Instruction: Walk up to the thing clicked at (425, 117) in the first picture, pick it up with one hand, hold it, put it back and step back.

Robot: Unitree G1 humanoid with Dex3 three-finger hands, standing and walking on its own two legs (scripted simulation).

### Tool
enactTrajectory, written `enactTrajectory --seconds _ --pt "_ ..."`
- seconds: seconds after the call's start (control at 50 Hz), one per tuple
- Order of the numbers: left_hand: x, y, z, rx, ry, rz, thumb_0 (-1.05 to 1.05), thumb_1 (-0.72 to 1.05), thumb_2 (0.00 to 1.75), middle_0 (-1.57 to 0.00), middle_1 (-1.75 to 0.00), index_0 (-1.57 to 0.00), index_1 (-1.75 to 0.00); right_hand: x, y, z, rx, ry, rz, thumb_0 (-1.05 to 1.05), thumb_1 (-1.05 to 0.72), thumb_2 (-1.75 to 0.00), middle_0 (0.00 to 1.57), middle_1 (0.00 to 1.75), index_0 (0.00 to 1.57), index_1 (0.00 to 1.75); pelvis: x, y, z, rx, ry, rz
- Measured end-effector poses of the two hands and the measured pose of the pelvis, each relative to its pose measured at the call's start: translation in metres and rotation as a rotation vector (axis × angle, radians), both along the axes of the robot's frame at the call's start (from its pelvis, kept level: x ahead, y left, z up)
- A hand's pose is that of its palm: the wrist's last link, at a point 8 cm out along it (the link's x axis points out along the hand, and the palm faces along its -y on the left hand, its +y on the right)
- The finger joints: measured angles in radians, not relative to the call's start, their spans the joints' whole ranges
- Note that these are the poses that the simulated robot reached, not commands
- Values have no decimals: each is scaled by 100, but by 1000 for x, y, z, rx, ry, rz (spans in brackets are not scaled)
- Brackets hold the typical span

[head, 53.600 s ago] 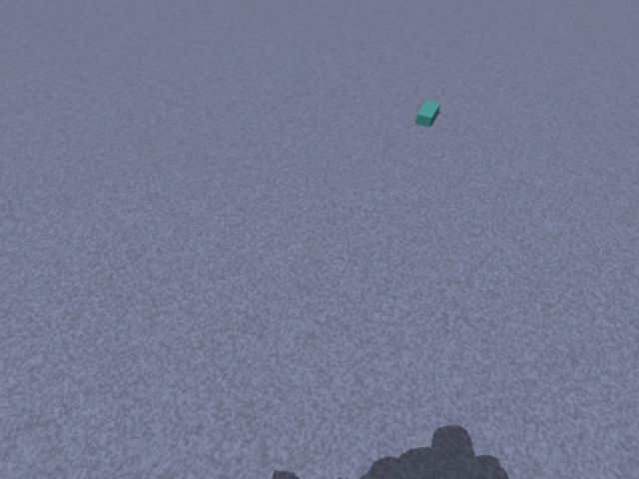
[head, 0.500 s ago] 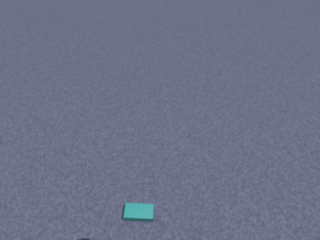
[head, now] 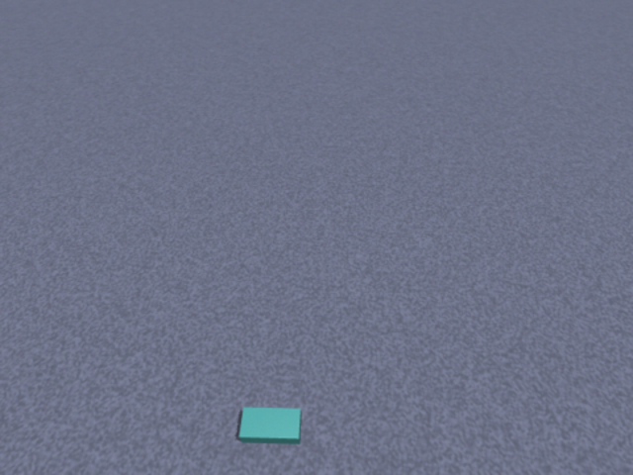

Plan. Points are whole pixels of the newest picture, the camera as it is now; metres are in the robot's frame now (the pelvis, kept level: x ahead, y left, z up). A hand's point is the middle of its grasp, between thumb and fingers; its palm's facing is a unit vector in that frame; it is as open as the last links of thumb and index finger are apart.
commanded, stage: stand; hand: left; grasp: from above
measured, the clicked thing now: (271, 425) +0.40 +0.15 -0.75
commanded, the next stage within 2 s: step back in 0.72 s
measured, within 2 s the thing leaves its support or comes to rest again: neither
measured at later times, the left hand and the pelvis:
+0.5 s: hand out of the picture +0.08 +0.24 -0.16, palm faces -0.02 -0.94 -0.33, open 7.4 cm; pelvis +0.00 +0.00 +0.00, yaw -1 degrees
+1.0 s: hand out of the picture +0.09 +0.30 -0.17, palm faces -0.05 -0.92 -0.38, open 7.4 cm; pelvis -0.04 +0.03 -0.02, yaw -1 degrees
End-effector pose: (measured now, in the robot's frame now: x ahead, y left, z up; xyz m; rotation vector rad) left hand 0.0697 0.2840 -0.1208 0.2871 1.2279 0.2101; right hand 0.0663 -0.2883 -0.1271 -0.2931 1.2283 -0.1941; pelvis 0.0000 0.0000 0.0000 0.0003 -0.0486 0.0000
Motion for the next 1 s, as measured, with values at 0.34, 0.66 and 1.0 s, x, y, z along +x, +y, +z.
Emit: enactTrajectory --seconds 0.34,0.66,1.0 --pt "2 2 0 4 9 -13 1 90 89 -20 -30 -20 -30 -3 -4 2 -5 10 -10 1 -90 -89 20 30 21 30 2 -1 0 1 2 -7" --pt "0 3 2 9 15 -23 1 90 89 -20 -30 -20 -30 -8 -6 1 0 19 -9 1 -90 -89 20 30 21 30 1 -3 1 3 8 -11" --pt "13 55 -15 53 -54 -80 1 90 89 -21 -30 -20 -30 -37 -4 6 -101 28 -23 0 -90 -89 20 30 21 30 -40 34 -20 -5 36 -13"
